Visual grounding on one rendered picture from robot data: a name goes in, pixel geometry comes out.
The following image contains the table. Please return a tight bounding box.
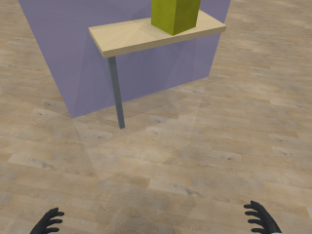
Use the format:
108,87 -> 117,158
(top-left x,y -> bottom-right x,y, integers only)
88,10 -> 227,129

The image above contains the right robot hand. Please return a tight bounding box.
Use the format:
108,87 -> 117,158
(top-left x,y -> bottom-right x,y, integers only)
244,201 -> 282,234

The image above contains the carton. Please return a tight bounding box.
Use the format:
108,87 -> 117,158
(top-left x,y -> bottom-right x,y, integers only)
151,0 -> 201,36

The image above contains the left robot hand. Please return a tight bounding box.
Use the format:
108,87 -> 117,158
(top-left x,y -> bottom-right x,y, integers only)
29,208 -> 64,234

